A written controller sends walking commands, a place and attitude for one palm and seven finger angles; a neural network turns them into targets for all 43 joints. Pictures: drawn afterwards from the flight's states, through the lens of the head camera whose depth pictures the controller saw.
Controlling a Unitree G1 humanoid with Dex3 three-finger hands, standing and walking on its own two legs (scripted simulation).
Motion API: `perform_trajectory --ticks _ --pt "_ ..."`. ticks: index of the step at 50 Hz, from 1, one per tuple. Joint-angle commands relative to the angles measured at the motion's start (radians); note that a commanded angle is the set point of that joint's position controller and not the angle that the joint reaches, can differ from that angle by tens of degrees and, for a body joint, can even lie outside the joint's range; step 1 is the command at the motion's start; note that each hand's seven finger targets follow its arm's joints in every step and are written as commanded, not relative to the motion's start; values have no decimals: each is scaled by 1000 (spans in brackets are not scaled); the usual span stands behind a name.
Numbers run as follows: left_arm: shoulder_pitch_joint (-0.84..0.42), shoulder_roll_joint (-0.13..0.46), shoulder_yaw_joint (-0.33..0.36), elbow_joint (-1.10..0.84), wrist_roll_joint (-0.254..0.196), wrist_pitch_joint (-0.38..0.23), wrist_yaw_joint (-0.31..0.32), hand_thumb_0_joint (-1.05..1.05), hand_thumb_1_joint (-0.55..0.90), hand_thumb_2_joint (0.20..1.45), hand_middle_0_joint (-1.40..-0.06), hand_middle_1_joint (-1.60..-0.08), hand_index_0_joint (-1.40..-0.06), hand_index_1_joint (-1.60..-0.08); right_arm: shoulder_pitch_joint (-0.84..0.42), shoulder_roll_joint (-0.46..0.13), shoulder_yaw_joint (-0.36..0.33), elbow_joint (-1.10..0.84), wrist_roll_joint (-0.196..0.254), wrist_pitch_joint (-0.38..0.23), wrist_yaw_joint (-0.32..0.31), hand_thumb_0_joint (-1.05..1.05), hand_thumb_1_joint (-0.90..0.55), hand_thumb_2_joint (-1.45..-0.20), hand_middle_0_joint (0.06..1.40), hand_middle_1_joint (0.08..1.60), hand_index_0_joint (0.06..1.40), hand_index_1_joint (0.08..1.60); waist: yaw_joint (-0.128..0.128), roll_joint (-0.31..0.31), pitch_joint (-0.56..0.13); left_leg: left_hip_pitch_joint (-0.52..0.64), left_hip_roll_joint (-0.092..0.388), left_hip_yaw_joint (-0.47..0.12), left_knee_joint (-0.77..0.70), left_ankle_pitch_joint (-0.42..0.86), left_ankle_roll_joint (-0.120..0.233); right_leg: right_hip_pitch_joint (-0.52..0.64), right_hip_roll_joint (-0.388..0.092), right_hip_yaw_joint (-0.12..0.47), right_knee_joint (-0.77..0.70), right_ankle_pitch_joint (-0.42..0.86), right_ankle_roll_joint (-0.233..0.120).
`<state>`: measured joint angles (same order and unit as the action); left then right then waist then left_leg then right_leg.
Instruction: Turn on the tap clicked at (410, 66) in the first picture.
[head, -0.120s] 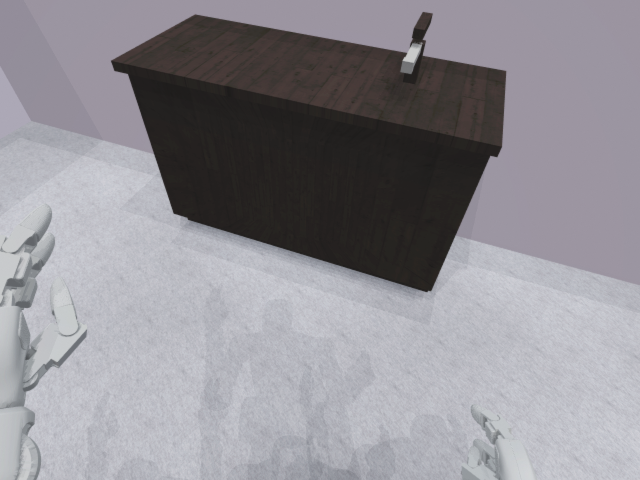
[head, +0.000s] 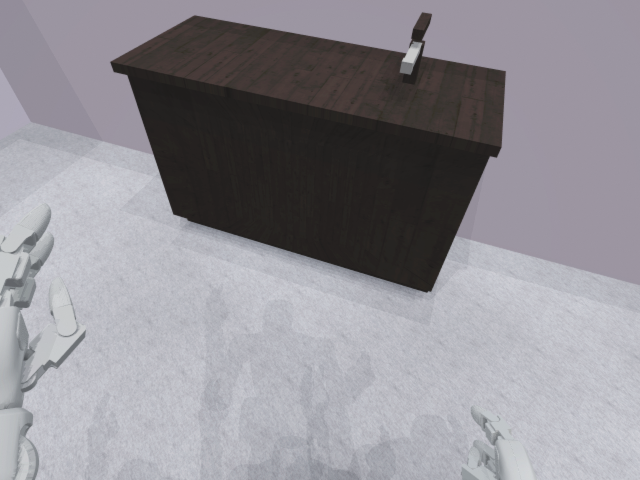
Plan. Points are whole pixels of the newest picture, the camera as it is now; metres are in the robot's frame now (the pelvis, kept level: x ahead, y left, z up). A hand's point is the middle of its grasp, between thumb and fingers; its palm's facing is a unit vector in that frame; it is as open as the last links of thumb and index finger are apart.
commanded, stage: stand and wait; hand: left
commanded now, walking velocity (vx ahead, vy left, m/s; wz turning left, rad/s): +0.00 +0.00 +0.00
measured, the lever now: (407, 66) +1.03 -0.15 +0.07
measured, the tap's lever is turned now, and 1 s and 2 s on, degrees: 0 0 0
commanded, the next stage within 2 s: look at it before walking up in 0.14 s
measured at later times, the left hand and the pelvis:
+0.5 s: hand (80, 335) +0.21 +0.24 +0.16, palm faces +0.40 -0.84 -0.38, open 7.5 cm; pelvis +0.00 +0.00 +0.00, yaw +0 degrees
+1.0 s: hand (74, 268) +0.28 +0.29 +0.15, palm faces +0.50 -0.77 -0.40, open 7.5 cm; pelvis +0.09 +0.02 -0.02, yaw +6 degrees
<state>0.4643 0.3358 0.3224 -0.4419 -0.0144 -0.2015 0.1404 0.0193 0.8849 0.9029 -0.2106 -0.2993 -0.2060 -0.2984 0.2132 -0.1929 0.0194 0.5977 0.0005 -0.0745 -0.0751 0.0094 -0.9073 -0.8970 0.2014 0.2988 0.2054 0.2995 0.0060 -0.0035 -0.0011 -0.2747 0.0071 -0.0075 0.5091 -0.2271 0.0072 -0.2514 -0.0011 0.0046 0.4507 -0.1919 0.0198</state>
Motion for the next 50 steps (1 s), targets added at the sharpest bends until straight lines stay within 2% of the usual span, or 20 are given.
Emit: perform_trajectory --ticks 1,15,19,22,26,29,32,34,36,37,39,40,41,44,45,46,47,48,49,50 --pt "-70 159 100 -208 -4 -68 20 0 900 900 -200 -300 -200 -300 -87 -123 -43 -154 -1 -47 -12 0 -900 -900 200 300 200 300 -3 68 -118 -52 60 -38 -121 75 2 132 -28 30 -39 95 -17" --pt "-74 161 100 -187 -4 -65 20 0 900 900 -200 -300 -200 -300 -89 -120 -42 -155 -1 -44 -13 0 -900 -900 200 300 200 300 -3 30 -92 -59 51 -30 -121 4 3 101 -35 47 -70 32 -20" --pt "-81 168 104 -198 -4 -65 20 0 900 900 -200 -300 -200 -300 -95 -126 -46 -154 -1 -45 -13 0 -900 -900 200 300 200 300 -3 59 -90 -57 50 -30 -128 -12 2 93 -30 47 -77 4 -19" --pt "-80 164 94 -204 -2 -65 24 0 900 900 -200 -300 -200 -300 -86 -126 -51 -147 -4 -42 -13 0 -900 -900 200 300 200 300 -8 36 -107 -73 55 -39 -107 -201 29 73 -58 62 -54 -193 -37" --pt "-83 164 103 -210 12 -50 36 0 900 900 -200 -300 -200 -300 -87 -128 -48 -150 -9 -32 -25 0 -900 -900 200 300 200 300 -17 66 -22 -165 80 -115 -114 -463 69 -17 -65 69 -22 -445 -60" --pt "-126 184 122 -232 14 -57 43 0 900 900 -200 -300 -200 -300 -78 -131 -52 -137 -11 -38 -30 0 -900 -900 200 300 200 300 -27 74 -4 -152 97 -159 -75 -385 84 -39 -80 66 33 -382 -76" --pt "-94 173 126 -217 9 -68 44 0 900 900 -200 -300 -200 -300 -58 -132 -53 -124 -14 -44 -29 0 -900 -900 200 300 200 300 -24 124 -67 -105 149 -228 -76 -186 112 8 -54 -3 160 -224 -55" --pt "-51 158 122 -160 5 -64 34 0 900 900 -200 -300 -200 -300 -61 -133 -57 -124 -4 -41 -23 0 -900 -900 200 300 200 300 -16 120 -68 -145 153 -227 -84 -273 110 32 -51 -10 120 -302 -44" --pt "-89 156 107 -182 15 -63 31 0 900 900 -200 -300 -200 -300 -71 -123 -50 -129 -7 -37 -20 0 -900 -900 200 300 200 300 -20 80 21 -267 109 -161 -38 -369 90 34 -99 74 57 -377 -71" --pt "-106 169 111 -182 17 -68 32 0 900 900 -200 -300 -200 -300 -69 -120 -49 -128 -9 -38 -18 0 -900 -900 200 300 200 300 -17 -15 46 -343 67 -102 42 -375 68 70 -150 164 -10 -435 -104" --pt "-146 186 108 -171 18 -74 37 0 900 900 -200 -300 -200 -300 -70 -114 -55 -113 -2 -41 -8 0 -900 -900 200 300 200 300 -11 -234 47 -436 -7 55 376 -267 18 159 -345 439 -176 -482 -211" --pt "-169 199 109 -181 14 -85 42 0 900 900 -200 -300 -200 -300 -94 -121 -57 -116 0 -47 -7 0 -900 -900 200 300 200 300 3 -235 52 -489 22 36 490 -284 5 217 -412 476 -205 -371 -262" --pt "-162 207 117 -188 18 -93 45 0 900 900 -200 -300 -200 -300 -94 -125 -55 -113 -3 -52 -10 0 -900 -900 200 300 200 300 6 -176 44 -503 49 16 501 -275 1 261 -418 451 -177 -191 -283" --pt "-110 232 164 -259 23 -107 46 0 900 900 -200 -300 -200 -300 -97 -92 -40 -119 -12 -36 -3 0 -900 -900 200 300 200 300 13 -95 -13 -271 83 60 226 -228 17 191 -321 139 -21 198 -212" --pt "-95 224 165 -294 15 -109 45 0 900 900 -200 -300 -200 -300 -86 -80 -38 -125 -13 -32 -2 0 -900 -900 200 300 200 300 -2 -91 -47 -127 44 115 98 -124 15 149 -263 37 47 232 -167" --pt "-86 218 165 -321 3 -105 46 0 900 900 -200 -300 -200 -300 -65 -81 -43 -125 -13 -31 -4 0 -900 -900 200 300 200 300 -30 -26 -114 50 -28 178 -15 32 5 110 -192 -62 198 261 -119" --pt "-91 212 162 -370 -6 -112 48 0 900 900 -200 -300 -200 -300 -53 -95 -58 -133 -8 -35 -10 0 -900 -900 200 300 200 300 -50 92 -182 259 6 114 -68 136 25 -3 -136 -116 431 248 -64" --pt "-78 201 163 -438 -8 -126 52 0 900 900 -200 -300 -200 -300 -76 -137 -79 -144 -14 -37 -8 0 -900 -900 200 300 200 300 -36 366 -223 460 258 -254 -89 304 128 -288 -29 -141 666 -188 1" --pt "-48 201 139 -420 -1 -135 59 0 900 900 -200 -300 -200 -300 -61 -116 -68 -143 -11 -42 0 0 -900 -900 200 300 200 300 -32 362 -229 485 403 -498 -116 432 226 -384 -13 -52 819 -431 -9" --pt "-48 232 165 -351 2 -120 53 0 900 900 -200 -300 -200 -300 -57 -108 -61 -122 -12 -41 10 0 -900 -900 200 300 200 300 -39 202 -179 379 430 -513 -152 289 258 -411 -46 9 884 -406 -17"
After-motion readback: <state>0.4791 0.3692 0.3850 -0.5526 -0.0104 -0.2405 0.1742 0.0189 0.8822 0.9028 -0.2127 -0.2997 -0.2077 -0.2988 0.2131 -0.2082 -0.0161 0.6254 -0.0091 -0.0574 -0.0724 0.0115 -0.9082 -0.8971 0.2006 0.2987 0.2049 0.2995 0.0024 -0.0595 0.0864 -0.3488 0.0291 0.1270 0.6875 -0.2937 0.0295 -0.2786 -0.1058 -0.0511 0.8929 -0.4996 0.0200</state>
